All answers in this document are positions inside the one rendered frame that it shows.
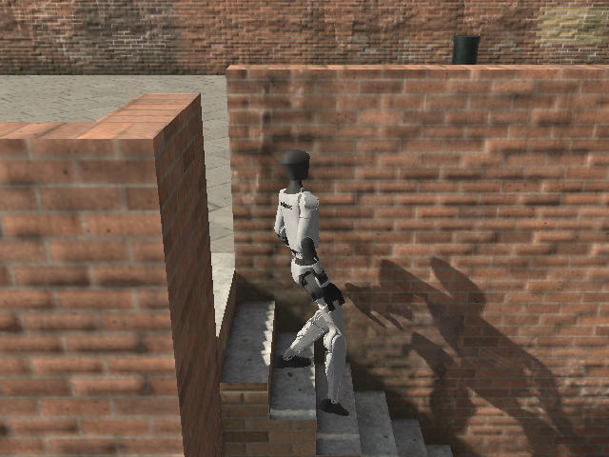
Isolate stairs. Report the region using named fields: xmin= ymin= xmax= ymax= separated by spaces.
xmin=217 ymin=270 xmax=453 ymax=457

